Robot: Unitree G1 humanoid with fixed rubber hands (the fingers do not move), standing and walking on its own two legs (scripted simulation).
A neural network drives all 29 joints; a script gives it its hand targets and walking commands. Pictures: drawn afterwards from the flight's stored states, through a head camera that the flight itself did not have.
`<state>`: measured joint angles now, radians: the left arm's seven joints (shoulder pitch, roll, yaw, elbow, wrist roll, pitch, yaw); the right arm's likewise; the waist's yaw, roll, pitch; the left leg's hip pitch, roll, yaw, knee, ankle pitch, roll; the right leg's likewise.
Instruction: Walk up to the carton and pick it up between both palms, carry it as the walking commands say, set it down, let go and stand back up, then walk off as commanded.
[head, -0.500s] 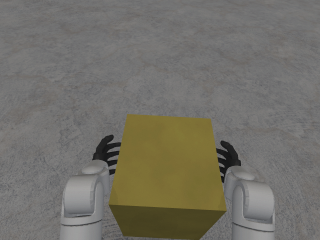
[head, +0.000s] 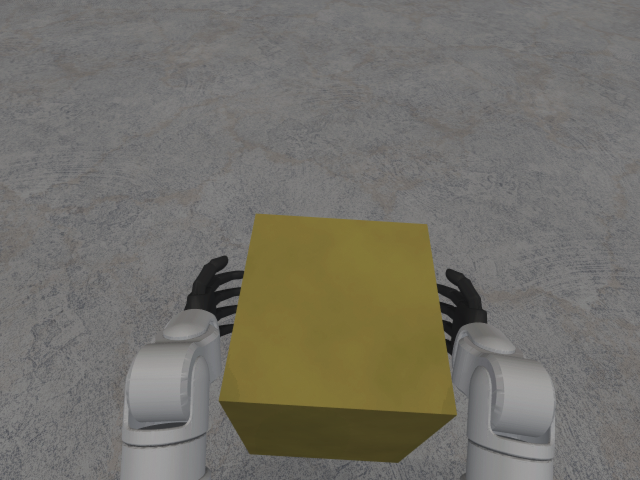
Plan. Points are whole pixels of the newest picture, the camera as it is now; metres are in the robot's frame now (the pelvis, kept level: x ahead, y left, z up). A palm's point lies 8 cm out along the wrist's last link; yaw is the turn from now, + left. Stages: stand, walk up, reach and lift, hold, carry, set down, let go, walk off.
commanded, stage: carry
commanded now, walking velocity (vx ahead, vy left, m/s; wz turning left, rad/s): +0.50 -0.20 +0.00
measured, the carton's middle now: (332, 347) +0.29 -0.01 +0.02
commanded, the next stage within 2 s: none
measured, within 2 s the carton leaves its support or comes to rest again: neither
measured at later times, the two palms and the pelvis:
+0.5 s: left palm (283, 151) +0.59 +0.07 +0.10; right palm (468, 162) +0.56 -0.22 +0.11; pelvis +0.30 -0.06 +0.03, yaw -2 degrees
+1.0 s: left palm (330, 67) +0.90 -0.01 +0.10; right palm (464, 68) +0.91 -0.30 +0.10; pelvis +0.63 -0.17 +0.01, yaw +2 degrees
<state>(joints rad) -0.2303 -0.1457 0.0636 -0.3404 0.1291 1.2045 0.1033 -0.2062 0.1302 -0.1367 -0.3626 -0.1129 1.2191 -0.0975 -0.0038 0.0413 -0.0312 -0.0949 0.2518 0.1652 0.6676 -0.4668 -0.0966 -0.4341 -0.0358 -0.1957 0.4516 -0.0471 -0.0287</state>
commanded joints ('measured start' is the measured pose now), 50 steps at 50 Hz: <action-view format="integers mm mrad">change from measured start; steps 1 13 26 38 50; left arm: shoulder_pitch -367 -374 -393 -355 -357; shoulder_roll -906 -927 -964 -952 -914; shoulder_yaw -647 -685 -678 -655 -684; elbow -9 -67 -30 -40 -89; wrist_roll -375 -423 -387 -386 -428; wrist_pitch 8 -9 -4 -4 1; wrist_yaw -246 -263 -234 -244 -265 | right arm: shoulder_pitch -483 -409 -488 -490 -376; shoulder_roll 880 905 932 914 916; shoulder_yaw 740 719 724 753 717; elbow -70 -97 -70 -112 -98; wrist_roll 435 385 462 452 382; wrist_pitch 14 -16 -17 0 -10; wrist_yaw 282 255 289 284 253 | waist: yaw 40 6 -15 36 -8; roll -327 -158 130 -167 -123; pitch -448 -299 -233 -435 -311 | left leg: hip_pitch -623 -222 163 -650 -54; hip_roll -172 -188 85 -131 -193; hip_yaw -96 67 -63 -155 104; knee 584 -185 -456 599 -245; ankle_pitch -98 324 629 -59 398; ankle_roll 77 103 174 96 116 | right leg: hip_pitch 794 446 -133 765 388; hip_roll -315 -158 -17 -310 -116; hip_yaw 514 87 58 450 12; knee -166 -189 184 -103 -59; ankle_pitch -20 75 -146 162 159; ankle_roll -222 -124 44 -216 -76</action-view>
